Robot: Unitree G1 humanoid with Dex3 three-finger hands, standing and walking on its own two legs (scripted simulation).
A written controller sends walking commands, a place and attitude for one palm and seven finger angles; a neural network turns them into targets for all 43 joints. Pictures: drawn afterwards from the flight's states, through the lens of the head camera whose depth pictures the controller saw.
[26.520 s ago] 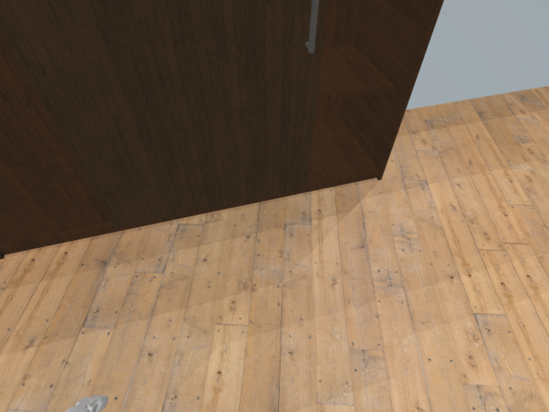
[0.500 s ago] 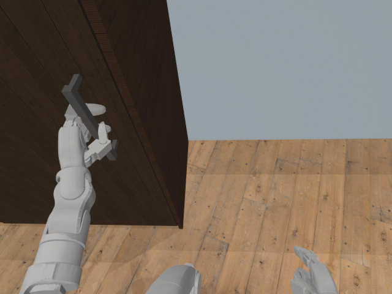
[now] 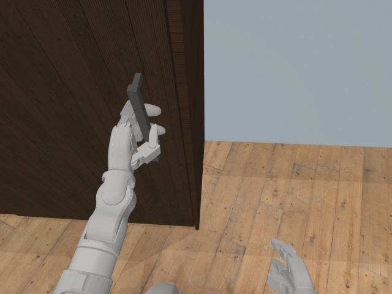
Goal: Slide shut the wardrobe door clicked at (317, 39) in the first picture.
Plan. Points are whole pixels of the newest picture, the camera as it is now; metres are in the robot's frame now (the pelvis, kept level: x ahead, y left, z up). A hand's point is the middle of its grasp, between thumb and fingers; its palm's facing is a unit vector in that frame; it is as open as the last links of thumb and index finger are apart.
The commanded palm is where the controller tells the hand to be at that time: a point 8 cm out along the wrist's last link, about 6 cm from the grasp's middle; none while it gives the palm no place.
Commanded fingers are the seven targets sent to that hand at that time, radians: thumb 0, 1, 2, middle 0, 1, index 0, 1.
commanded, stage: stop walking and hold the door there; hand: left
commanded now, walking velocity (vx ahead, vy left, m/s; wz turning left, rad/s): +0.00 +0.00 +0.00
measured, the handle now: (147, 123) +0.41 +0.14 +0.10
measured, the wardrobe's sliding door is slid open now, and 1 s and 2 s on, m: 0.00 0.00 0.00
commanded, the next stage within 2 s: loosen the grip on the handle in 0.46 s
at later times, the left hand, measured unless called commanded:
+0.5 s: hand (156, 146) +0.35 +0.11 +0.10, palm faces +0.07 -0.99 -0.09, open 5.8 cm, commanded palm +0.33 +0.12 +0.10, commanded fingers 0.00 0.90 0.90 -0.45 -1.40 -0.45 -1.40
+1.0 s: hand (153, 145) +0.35 +0.12 +0.11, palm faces +0.06 -0.99 -0.11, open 13.6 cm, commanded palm +0.32 +0.17 +0.11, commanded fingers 0.00 -0.55 0.20 -0.28 -1.18 -0.28 -1.18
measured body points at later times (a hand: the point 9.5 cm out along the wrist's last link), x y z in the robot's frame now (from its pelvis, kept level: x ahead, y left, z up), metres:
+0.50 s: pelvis +0.02 +0.01 +0.01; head +0.03 -0.01 +0.46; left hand +0.34 +0.17 +0.11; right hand +0.19 -0.20 -0.10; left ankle +0.01 +0.13 -0.73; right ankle +0.00 -0.09 -0.73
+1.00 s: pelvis -0.03 +0.00 +0.00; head -0.03 -0.01 +0.45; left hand +0.34 +0.17 +0.11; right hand +0.09 -0.25 -0.10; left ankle +0.01 +0.13 -0.73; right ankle +0.00 -0.09 -0.73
